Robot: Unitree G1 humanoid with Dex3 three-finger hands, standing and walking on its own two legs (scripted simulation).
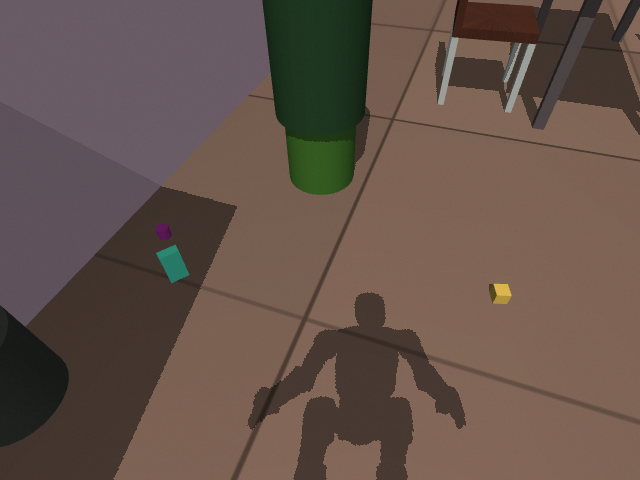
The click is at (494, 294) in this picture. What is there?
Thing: cube
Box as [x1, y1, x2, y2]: [489, 284, 511, 303]
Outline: 493,284 489,291 492,303 506,303 511,295 507,284
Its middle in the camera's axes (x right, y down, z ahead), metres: +0.67 +0.20 +1.46
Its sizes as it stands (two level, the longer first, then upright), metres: 0.053 0.053 0.053
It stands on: the floor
